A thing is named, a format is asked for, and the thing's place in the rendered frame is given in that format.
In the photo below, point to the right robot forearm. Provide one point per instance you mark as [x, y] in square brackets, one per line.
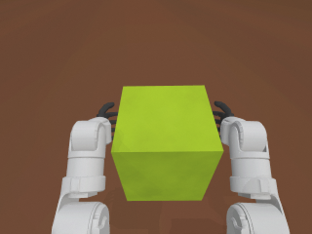
[250, 166]

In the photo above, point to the carton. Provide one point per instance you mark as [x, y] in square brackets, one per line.
[166, 145]

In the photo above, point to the left robot hand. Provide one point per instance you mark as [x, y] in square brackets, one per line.
[102, 113]

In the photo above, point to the left robot forearm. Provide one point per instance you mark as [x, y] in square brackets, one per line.
[85, 165]

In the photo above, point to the right robot upper arm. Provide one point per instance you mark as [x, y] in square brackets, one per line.
[255, 218]

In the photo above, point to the right robot hand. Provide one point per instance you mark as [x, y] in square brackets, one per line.
[225, 109]

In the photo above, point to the left robot upper arm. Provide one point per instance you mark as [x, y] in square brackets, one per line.
[82, 218]

